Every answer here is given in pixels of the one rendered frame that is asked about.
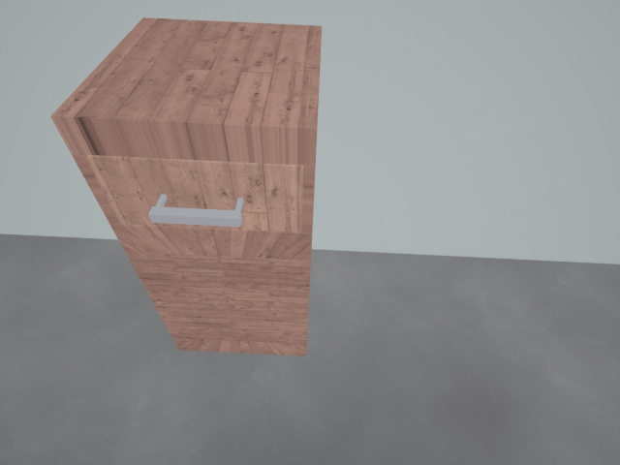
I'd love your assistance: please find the drawer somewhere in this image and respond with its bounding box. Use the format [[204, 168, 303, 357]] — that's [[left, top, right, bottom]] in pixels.
[[86, 155, 303, 233]]

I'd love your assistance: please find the handle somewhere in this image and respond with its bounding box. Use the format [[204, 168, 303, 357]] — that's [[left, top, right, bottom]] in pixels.
[[148, 194, 243, 227]]

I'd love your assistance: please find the cabinet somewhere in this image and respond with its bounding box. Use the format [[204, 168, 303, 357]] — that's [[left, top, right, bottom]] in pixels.
[[51, 17, 322, 357]]

